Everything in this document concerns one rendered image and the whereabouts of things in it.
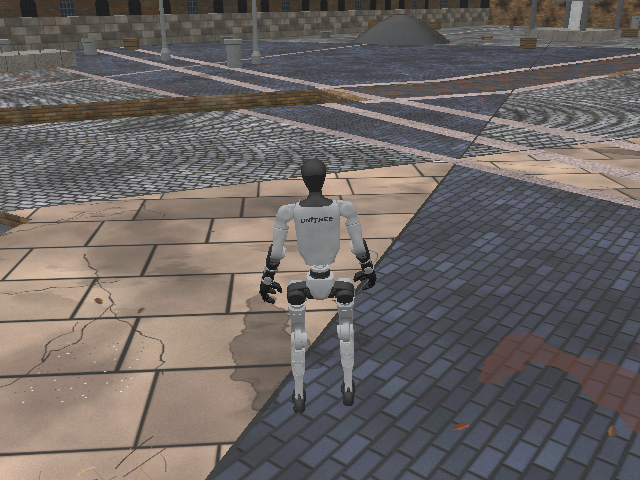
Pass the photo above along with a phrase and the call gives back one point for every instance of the robot right upper arm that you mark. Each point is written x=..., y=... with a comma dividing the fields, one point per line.
x=348, y=210

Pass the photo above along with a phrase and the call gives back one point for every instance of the left robot forearm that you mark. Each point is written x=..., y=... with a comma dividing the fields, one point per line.
x=270, y=268

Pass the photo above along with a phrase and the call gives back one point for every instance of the left robot shin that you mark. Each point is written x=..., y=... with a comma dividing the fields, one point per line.
x=298, y=366

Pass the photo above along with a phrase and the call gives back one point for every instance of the left robot foot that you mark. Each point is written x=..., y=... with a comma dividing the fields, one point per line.
x=299, y=405

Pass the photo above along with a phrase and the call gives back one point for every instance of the robot left hand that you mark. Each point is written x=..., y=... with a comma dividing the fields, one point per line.
x=264, y=289

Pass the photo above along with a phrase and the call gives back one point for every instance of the robot left upper arm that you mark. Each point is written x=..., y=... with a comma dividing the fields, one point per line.
x=284, y=215

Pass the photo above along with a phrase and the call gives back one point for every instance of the right robot forearm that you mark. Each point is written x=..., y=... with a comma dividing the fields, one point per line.
x=365, y=260

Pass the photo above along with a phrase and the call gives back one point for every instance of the robot right hand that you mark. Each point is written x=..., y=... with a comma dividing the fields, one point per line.
x=362, y=276

